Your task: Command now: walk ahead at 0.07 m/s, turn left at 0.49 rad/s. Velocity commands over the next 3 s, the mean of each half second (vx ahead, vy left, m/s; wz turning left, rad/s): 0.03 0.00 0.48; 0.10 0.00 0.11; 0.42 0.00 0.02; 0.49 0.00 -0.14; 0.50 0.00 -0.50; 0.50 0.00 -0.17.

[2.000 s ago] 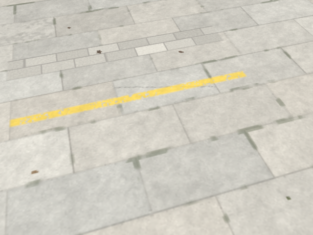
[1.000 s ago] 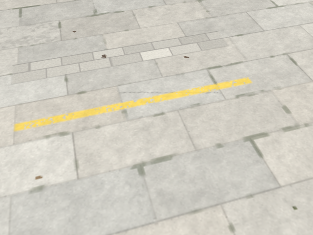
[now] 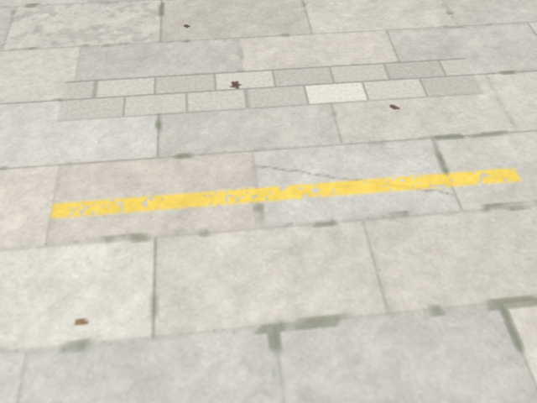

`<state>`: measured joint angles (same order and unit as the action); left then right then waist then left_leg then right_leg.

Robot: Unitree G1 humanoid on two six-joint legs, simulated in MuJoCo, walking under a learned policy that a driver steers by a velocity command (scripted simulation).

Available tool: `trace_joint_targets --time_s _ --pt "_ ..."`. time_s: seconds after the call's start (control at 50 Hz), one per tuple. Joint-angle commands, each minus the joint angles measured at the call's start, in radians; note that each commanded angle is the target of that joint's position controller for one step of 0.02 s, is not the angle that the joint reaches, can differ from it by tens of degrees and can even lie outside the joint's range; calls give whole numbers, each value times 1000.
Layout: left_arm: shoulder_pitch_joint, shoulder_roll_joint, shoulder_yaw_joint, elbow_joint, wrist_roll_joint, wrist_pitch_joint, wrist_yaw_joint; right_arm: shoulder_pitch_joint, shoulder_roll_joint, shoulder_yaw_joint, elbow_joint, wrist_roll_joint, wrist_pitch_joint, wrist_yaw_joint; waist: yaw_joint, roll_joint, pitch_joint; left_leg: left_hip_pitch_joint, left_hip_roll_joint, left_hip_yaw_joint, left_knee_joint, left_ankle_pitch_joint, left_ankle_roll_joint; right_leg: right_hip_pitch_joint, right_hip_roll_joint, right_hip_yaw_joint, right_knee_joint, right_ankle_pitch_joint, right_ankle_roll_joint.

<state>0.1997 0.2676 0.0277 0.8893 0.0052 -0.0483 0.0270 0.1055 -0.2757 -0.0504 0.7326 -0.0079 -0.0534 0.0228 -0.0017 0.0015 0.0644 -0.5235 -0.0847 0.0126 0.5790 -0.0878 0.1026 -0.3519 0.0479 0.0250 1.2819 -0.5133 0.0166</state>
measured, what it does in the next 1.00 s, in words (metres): walks ahead, turning left: right foot, then left foot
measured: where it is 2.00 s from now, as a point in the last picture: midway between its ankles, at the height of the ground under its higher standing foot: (238, 333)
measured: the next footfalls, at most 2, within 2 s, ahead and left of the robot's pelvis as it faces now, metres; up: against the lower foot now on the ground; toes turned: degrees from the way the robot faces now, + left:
right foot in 0.40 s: +0.15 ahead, -0.15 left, +0.00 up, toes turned +17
left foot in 0.74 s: +0.05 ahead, +0.09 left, +0.00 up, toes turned +14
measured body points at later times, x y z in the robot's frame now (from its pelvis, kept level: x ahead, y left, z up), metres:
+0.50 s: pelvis +0.06 -0.05 +0.02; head +0.09 -0.07 +0.47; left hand +0.10 +0.25 -0.07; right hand +0.29 -0.28 -0.08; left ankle +0.08 +0.07 -0.66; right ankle +0.11 -0.16 -0.71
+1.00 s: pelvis +0.10 -0.05 +0.02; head +0.10 -0.05 +0.47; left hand +0.14 +0.25 -0.08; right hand +0.25 -0.27 -0.10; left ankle +0.01 +0.08 -0.71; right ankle +0.13 -0.14 -0.70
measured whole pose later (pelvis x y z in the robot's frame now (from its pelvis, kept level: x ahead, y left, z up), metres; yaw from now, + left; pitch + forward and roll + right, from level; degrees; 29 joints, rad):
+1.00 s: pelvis +0.10 -0.05 +0.02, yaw +17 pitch +1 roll +0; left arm 0.26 0.27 0.06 0.73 -0.02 -0.07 -0.02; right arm 0.34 -0.24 -0.05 0.70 0.02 -0.01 -0.01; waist -0.01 0.01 -0.03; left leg -0.18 0.01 -0.06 0.52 -0.35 0.00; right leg -0.35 0.00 -0.04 0.71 -0.41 -0.07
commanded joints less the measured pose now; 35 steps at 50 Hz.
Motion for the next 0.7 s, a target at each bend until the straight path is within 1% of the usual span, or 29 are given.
trace_joint_targets --time_s 0.02,0.04,0.06,0.08,0.1,0.12,0.16,0.2,0.26,0.3,0.34,0.36,0.38,0.4,0.42,0.44,0.46,0.48,0.5,0.52,0.54,0.56,0.58,0.6,0.62,0.64,0.66,0.68,0.7 --pt "52 133 36 -90 0 13 16 7 -119 -30 -98 12 13 -13 16 -28 -170 257 283 -452 -301 -81 170 -259 -76 72 63 112 4" --pt "62 132 40 -97 5 29 19 0 -120 -31 -103 -4 17 -12 34 10 -149 165 245 -416 -319 -97 157 -197 -84 67 11 127 3" --pt "75 113 38 -108 11 35 23 0 -124 -34 -110 -13 16 -15 45 42 -146 114 215 -384 -316 -73 150 -165 -77 55 -49 142 6" --pt "81 93 33 -113 15 36 27 9 -128 -37 -114 -15 16 -19 46 61 -156 102 196 -356 -308 -35 147 -151 -72 47 -117 148 12" --pt "70 85 32 -122 16 37 33 24 -136 -42 -118 -13 18 -25 38 71 -169 111 192 -355 -299 -10 148 -157 -64 45 -174 151 22" --pt "54 84 32 -132 16 38 39 38 -146 -47 -123 -10 23 -32 28 77 -188 132 197 -370 -294 -24 150 -170 -59 50 -218 154 33" --pt "22 92 34 -153 13 43 45 46 -160 -53 -140 -1 36 -45 13 94 -214 165 202 -413 -293 -163 141 -192 -56 70 -282 181 48" --pt "-9 99 37 -171 10 44 46 41 -165 -56 -157 5 48 -55 1 116 -206 167 196 -445 -296 -272 120 -200 -50 80 -340 206 56" --pt "-36 97 37 -191 6 33 39 53 -166 -61 -171 5 64 -62 -16 133 -194 175 188 -478 -288 -304 105 -169 -36 81 -426 202 55" --pt "-35 97 38 -197 -2 21 30 62 -161 -63 -180 5 75 -63 -22 145 -191 193 184 -503 -280 -293 100 -128 -22 77 -504 182 44" --pt "2 104 44 -190 -12 12 19 64 -154 -63 -192 7 85 -63 -14 163 -193 217 186 -524 -266 -281 87 -62 -14 64 -617 180 21" --pt "39 104 47 -179 -14 8 11 59 -147 -61 -195 13 90 -64 6 161 -192 206 171 -514 -245 -283 71 10 -13 44 -723 232 3" --pt "67 113 53 -170 -11 6 6 75 -135 -58 -190 20 94 -65 21 150 -181 165 138 -486 -211 -304 41 101 -32 33 -835 290 -19" --pt "85 167 68 -179 11 7 6 114 -99 -48 -185 20 94 -65 12 44 -181 68 73 -407 -66 -409 -12 201 -183 158 -910 274 -73" --pt "61 247 86 -186 40 16 6 102 -85 -48 -218 25 83 -59 -25 -261 -122 -116 -93 -159 163 -486 -67 207 -370 405 -983 390 -209" --pt "35 210 83 -215 58 12 4 68 -160 -69 -223 2 61 -53 10 -274 -127 -150 -55 -178 395 -503 -106 141 -450 531 -1012 421 -299" --pt "-23 170 72 -243 47 9 10 85 -182 -80 -195 8 59 -48 -12 -178 -125 -126 -39 -206 516 -436 -117 125 -401 443 -986 443 -271" --pt "-70 139 64 -255 27 11 12 124 -157 -76 -159 10 70 -47 -34 -123 -118 -103 -32 -191 575 -386 -136 115 -328 337 -963 466 -220" --pt "-82 115 54 -261 9 12 13 148 -130 -68 -141 4 80 -49 -34 -110 -115 -101 -29 -180 640 -347 -154 122 -293 283 -952 494 -202" --pt "-79 101 46 -260 4 15 13 156 -100 -59 -136 4 86 -48 -33 -102 -107 -86 -23 -170 672 -325 -167 111 -273 239 -948 543 -204" --pt "-71 92 41 -259 7 19 12 143 -81 -50 -140 7 88 -47 -28 -105 -100 -65 -14 -143 642 -306 -177 103 -245 193 -951 555 -203" --pt "-57 82 38 -256 10 23 11 115 -64 -41 -150 12 87 -47 -17 -123 -101 -57 6 -119 566 -292 -184 128 -228 166 -946 555 -203" --pt "-42 79 37 -252 10 28 10 87 -48 -31 -161 12 85 -47 -3 -142 -108 -42 34 -95 463 -290 -190 161 -220 152 -935 560 -204" --pt "-29 85 38 -247 8 32 11 60 -31 -21 -170 10 83 -46 12 -163 -118 4 59 -66 356 -300 -193 175 -212 141 -925 563 -203" --pt "-10 99 41 -242 7 36 10 36 -14 -12 -179 10 80 -43 30 -189 -123 63 73 -44 257 -332 -192 176 -215 142 -918 570 -208" --pt "17 120 47 -234 6 40 9 25 -17 -12 -183 14 77 -41 45 -211 -125 103 70 -24 185 -376 -191 182 -227 156 -910 579 -219" --pt "35 134 50 -230 4 44 8 33 -36 -18 -179 20 74 -40 51 -216 -127 136 64 -10 113 -366 -186 191 -240 175 -897 591 -226" --pt "32 135 49 -229 -3 46 7 60 -46 -23 -165 22 72 -40 38 -205 -127 183 59 -1 2 -284 -175 191 -243 182 -878 606 -221" --pt "34 124 44 -223 -15 47 6 90 -45 -24 -148 20 68 -39 17 -187 -117 253 54 4 -155 -151 -155 174 -234 177 -858 623 -201"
